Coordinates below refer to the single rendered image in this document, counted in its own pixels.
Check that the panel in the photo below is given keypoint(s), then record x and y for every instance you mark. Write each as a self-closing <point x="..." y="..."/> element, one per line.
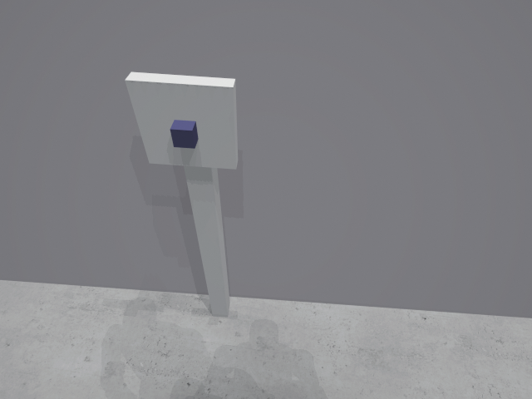
<point x="158" y="100"/>

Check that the button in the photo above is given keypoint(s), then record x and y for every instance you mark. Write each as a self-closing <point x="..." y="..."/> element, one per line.
<point x="184" y="134"/>

